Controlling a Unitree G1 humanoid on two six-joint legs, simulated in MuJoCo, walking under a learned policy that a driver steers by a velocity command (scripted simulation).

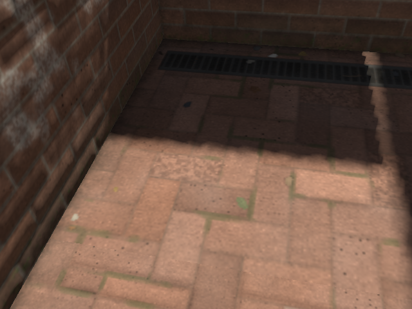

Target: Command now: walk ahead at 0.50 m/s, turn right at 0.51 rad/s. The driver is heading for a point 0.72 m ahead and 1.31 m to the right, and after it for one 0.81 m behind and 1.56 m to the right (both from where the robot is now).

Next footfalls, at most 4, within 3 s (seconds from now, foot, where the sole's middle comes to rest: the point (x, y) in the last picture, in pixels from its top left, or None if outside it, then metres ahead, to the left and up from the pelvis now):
0.44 left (209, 306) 0.43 0.06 -0.41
1.00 right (359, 268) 0.52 -0.30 -0.41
1.42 left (336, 163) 0.88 -0.32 -0.41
1.88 right None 0.71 -0.62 -0.41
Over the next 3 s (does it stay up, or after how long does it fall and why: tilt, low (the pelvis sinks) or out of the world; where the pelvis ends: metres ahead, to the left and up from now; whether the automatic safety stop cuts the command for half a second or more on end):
stays up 0.78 -1.01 0.37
